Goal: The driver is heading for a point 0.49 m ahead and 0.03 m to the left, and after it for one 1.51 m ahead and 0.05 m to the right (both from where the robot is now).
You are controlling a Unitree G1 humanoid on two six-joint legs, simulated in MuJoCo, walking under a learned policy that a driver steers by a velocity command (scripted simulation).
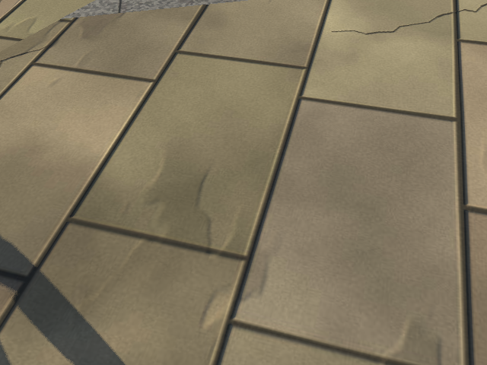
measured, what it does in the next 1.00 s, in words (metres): walks ahead: left foot, then right foot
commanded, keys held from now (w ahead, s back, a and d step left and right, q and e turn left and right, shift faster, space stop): w+e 0.18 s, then w+q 0.46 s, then q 0.16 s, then no key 0.20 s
